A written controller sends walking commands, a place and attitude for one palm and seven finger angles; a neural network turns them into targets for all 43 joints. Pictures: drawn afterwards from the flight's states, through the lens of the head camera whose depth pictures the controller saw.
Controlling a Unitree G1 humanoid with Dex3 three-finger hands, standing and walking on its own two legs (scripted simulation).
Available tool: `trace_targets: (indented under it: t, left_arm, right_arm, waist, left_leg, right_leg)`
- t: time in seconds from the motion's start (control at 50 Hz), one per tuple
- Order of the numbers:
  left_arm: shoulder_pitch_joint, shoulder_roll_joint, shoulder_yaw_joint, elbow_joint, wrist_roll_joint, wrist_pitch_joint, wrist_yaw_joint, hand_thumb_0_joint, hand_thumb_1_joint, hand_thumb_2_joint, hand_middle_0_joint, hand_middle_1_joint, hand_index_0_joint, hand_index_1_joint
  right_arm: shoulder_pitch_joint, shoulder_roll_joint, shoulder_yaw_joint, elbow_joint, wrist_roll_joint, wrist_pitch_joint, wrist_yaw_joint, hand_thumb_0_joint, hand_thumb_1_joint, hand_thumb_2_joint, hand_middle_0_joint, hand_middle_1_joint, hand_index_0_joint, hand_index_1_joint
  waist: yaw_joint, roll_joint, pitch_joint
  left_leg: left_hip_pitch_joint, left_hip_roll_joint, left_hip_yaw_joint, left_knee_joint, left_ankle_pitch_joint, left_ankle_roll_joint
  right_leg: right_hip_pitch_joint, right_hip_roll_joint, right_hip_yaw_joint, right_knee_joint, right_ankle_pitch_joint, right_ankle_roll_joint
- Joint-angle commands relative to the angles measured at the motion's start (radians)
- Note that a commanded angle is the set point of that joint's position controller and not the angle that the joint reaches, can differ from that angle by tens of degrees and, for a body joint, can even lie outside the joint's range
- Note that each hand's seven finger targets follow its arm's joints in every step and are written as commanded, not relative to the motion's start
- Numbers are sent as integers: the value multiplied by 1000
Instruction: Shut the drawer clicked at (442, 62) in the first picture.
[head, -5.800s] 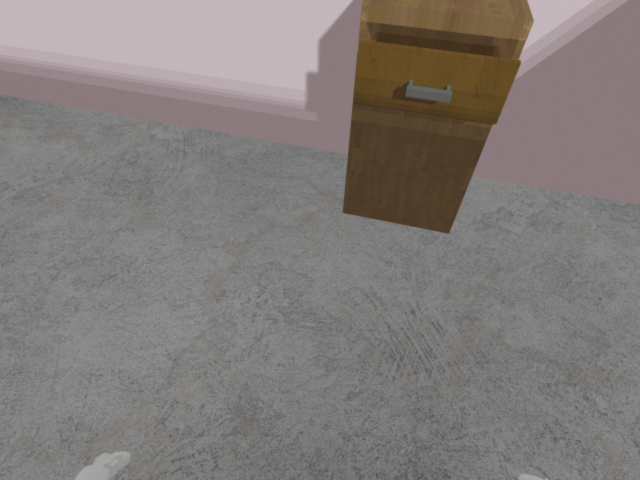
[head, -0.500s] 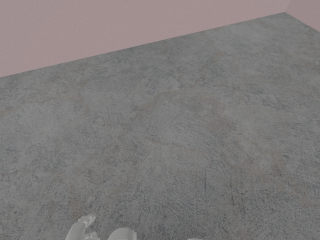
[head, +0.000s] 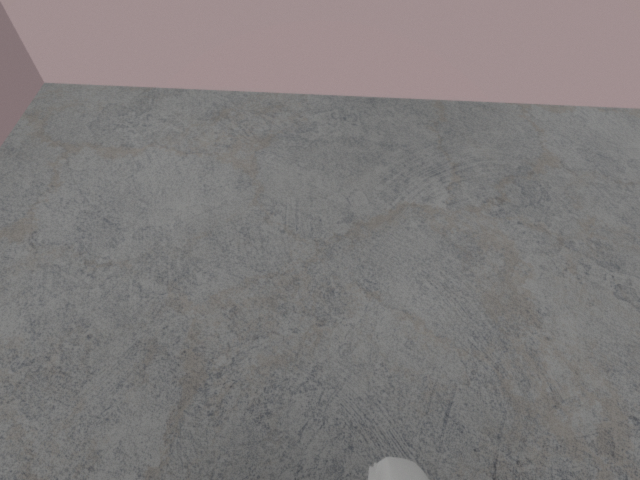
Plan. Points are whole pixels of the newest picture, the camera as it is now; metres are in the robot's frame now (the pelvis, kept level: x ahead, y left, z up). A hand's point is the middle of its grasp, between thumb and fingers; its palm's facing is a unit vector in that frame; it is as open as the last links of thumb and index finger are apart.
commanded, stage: turn to face it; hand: left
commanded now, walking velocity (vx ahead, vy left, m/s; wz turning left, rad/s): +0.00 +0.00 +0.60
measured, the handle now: out of the picture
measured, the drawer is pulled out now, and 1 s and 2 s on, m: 0.15 0.15 0.15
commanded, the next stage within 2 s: none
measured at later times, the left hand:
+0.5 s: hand out of the picture +0.00 +0.12 -0.14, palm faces +0.32 -0.90 -0.29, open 7.4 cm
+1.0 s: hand out of the picture -0.20 +0.14 -0.18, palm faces +0.64 -0.72 -0.25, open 7.4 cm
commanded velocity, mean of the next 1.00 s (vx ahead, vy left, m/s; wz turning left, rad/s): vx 0.00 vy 0.00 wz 0.60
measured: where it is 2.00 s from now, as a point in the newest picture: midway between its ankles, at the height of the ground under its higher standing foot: outside the picture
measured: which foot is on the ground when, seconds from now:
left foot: down 0.00-0.32, up 0.34-0.84, down 0.86-1.00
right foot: up 0.00-0.32, down 0.34-0.86, up 0.88-1.00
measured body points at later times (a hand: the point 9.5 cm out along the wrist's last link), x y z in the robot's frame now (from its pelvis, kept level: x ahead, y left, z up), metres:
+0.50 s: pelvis -0.04 -0.09 +0.00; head -0.01 -0.13 +0.45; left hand -0.02 +0.17 -0.11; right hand +0.10 -0.34 -0.16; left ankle -0.07 +0.06 -0.64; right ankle +0.00 -0.18 -0.74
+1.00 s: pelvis -0.09 -0.06 -0.01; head -0.08 -0.02 +0.44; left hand -0.23 +0.18 -0.16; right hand +0.16 -0.19 -0.12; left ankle -0.15 +0.02 -0.74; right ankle -0.01 -0.19 -0.67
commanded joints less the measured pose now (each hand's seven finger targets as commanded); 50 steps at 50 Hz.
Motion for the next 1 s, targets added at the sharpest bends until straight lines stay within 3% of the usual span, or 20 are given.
trace_targets:
  t: [0.0,0.14,0.22,0.26,0.28,0.3,0.32,0.34,0.38,0.4,0.44,0.58,0.72,0.76,0.8,0.82,0.84,0.86,0.92,0.98]
  left_arm:
    - [-49,34,2,-102,0,-31,1,0,900,900,-200,-300,-200,-300]
    - [-94,44,-1,-140,-4,-29,4,0,900,900,-200,-300,-200,-300]
    - [-28,44,-5,-141,-11,-35,8,0,900,900,-200,-300,-200,-300]
    - [41,56,1,-129,-12,-41,11,0,900,900,-200,-300,-200,-300]
    - [95,88,9,-121,-8,-48,14,0,900,900,-200,-300,-200,-300]
    - [115,173,26,-129,10,-62,22,0,900,900,-200,-300,-200,-300]
    - [69,239,25,-155,12,-56,24,0,900,900,-200,-300,-200,-300]
    - [5,206,12,-182,4,-51,26,0,900,900,-200,-300,-200,-300]
    - [-96,130,1,-200,0,-61,24,0,900,900,-200,-300,-200,-300]
    - [-107,103,-12,-199,-1,-66,18,0,900,900,-200,-300,-200,-300]
    - [-55,88,-18,-186,-1,-74,15,0,900,900,-200,-300,-200,-300]
    - [89,116,-10,-136,8,-69,18,0,900,900,-200,-300,-200,-300]
    - [116,171,10,-110,20,-60,13,0,900,900,-200,-300,-200,-300]
    - [105,180,14,-98,17,-55,10,0,900,900,-200,-300,-200,-300]
    - [94,162,15,-99,4,-46,4,0,900,900,-200,-300,-200,-300]
    - [96,115,9,-121,-3,-41,-1,0,900,900,-200,-300,-200,-300]
    - [23,60,-13,-171,-2,-37,-5,0,900,900,-200,-300,-200,-300]
    - [-28,87,-11,-180,7,-28,-2,0,900,900,-200,-300,-200,-300]
    - [-26,89,1,-138,5,-25,-9,0,900,900,-200,-300,-200,-300]
    - [17,92,0,-119,3,-29,-13,0,900,900,-200,-300,-200,-300]
  right_arm:
    - [69,-212,-55,-48,5,-12,-5,0,-900,-900,200,300,200,300]
    - [47,-249,-73,-62,-1,7,6,0,-900,-900,200,300,200,300]
    - [-15,-264,-82,-90,-5,18,12,0,-900,-900,200,300,200,300]
    - [-47,-258,-87,-107,0,23,16,0,-900,-900,200,300,200,300]
    - [-67,-237,-84,-118,6,26,19,0,-900,-900,200,300,200,300]
    - [-39,-158,-76,-131,14,29,24,0,-900,-900,200,300,200,300]
    - [-46,-145,-72,-154,4,26,20,0,-900,-900,200,300,200,300]
    - [-55,-196,-80,-150,-6,30,24,0,-900,-900,200,300,200,300]
    - [-16,-183,-83,-105,-8,47,35,0,-900,-900,200,300,200,300]
    - [-2,-180,-80,-84,-8,52,41,0,-900,-900,200,300,200,300]
    - [8,-166,-74,-75,-5,55,46,0,-900,-900,200,300,200,300]
    - [-112,-168,-62,-98,-1,59,48,0,-900,-900,200,300,200,300]
    - [-153,-138,-35,-115,13,35,46,0,-900,-900,200,300,200,300]
    - [-104,-141,-33,-107,14,27,41,0,-900,-900,200,300,200,300]
    - [-26,-178,-43,-88,11,15,40,0,-900,-900,200,300,200,300]
    - [27,-279,-67,-82,6,4,33,0,-900,-900,200,300,200,300]
    - [72,-371,-89,-77,8,6,24,0,-900,-900,200,300,200,300]
    - [103,-363,-86,-52,6,12,20,0,-900,-900,200,300,200,300]
    - [-60,-280,-61,-90,3,5,4,0,-900,-900,200,300,200,300]
    - [-80,-260,-51,-104,7,-3,4,0,-900,-900,200,300,200,300]
  waist:
    - [-31,139,-154]
    - [-46,195,-120]
    - [-17,220,-137]
    - [15,201,-146]
    - [46,136,-151]
    - [53,-127,-159]
    - [48,-306,-110]
    - [21,-187,-74]
    - [-39,-177,-12]
    - [-49,-141,19]
    - [-36,-134,-5]
    - [40,-144,-34]
    - [66,-201,-124]
    - [43,-208,-155]
    - [-6,-109,-196]
    - [-40,133,-224]
    - [-79,357,-185]
    - [-88,231,-179]
    - [-26,220,-77]
    - [-2,171,-100]
  left_leg:
    - [219,239,-282,-153,411,90]
    - [138,219,-407,-170,219,105]
    - [39,184,-456,-149,175,92]
    - [-63,142,-453,-121,91,54]
    - [-164,101,-417,-57,8,13]
    - [-350,-24,-260,185,-199,-75]
    - [-429,-92,-127,445,-349,-125]
    - [-354,-30,-167,583,-317,-108]
    - [-324,-1,-140,688,-204,-115]
    - [-313,14,-113,733,-142,-127]
    - [-318,14,-80,759,-93,-144]
    - [-321,53,-46,611,-146,-164]
    - [-153,41,38,277,-254,-135]
    - [-66,27,63,155,-193,-122]
    - [140,32,38,-86,30,-101]
    - [306,214,-209,-155,210,-26]
    - [353,418,-451,-156,583,97]
    - [308,440,-386,-126,587,151]
    - [148,269,-273,-144,416,87]
    - [164,211,-232,-138,455,69]
  right_leg:
    - [-66,-9,22,-53,12,21]
    - [9,23,26,-234,-46,14]
    - [173,65,17,-421,-35,-10]
    - [328,77,1,-593,72,-24]
    - [459,36,25,-752,135,-35]
    - [585,-212,268,-929,-20,-110]
    - [453,-429,478,-969,-21,-197]
    - [282,-411,383,-966,-55,-214]
    - [209,-288,246,-948,22,-162]
    - [202,-238,143,-915,109,-152]
    - [264,-207,53,-875,211,-154]
    - [407,-275,34,-867,214,-191]
    - [464,-329,-37,-762,463,-220]
    - [449,-327,-80,-700,498,-192]
    - [339,-283,-161,-530,429,-110]
    - [119,-185,-203,-331,164,-38]
    - [-131,-75,-158,-144,-286,22]
    - [-128,-83,-67,-30,-251,2]
    - [-105,-73,-1,35,-52,6]
    - [-62,-44,-4,1,6,18]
